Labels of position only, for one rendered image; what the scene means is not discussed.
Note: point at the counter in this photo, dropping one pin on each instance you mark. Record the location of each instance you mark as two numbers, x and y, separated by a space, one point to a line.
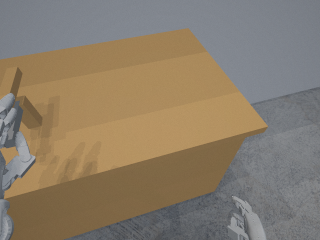
120 129

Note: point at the tap lever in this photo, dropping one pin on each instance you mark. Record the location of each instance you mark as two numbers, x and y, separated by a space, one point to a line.
15 126

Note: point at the left robot hand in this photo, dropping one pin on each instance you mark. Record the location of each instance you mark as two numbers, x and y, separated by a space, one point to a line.
19 165

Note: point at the left robot forearm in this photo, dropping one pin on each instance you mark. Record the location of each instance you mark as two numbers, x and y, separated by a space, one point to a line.
6 222

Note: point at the right robot hand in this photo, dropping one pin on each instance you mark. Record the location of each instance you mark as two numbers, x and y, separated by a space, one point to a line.
247 228

